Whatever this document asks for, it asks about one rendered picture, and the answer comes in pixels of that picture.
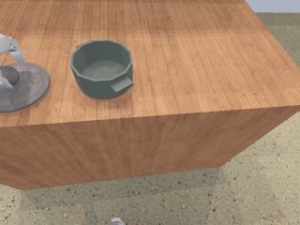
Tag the lid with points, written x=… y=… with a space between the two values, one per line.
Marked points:
x=33 y=84

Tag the robot left shin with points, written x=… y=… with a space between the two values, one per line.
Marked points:
x=117 y=219

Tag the robot left hand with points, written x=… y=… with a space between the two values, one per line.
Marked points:
x=9 y=45

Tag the knob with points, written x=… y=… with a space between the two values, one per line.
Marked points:
x=11 y=74

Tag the pot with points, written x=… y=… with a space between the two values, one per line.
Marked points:
x=102 y=68

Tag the table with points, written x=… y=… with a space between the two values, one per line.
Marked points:
x=209 y=80

